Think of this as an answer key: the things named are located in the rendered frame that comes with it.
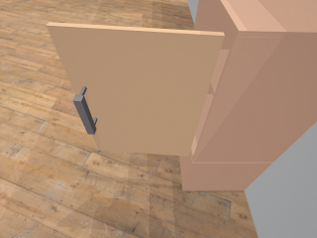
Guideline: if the cupboard door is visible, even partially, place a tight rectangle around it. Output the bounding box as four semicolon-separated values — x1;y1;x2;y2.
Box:
46;22;225;157

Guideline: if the handle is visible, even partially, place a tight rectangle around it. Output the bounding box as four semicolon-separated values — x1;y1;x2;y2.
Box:
72;86;98;135

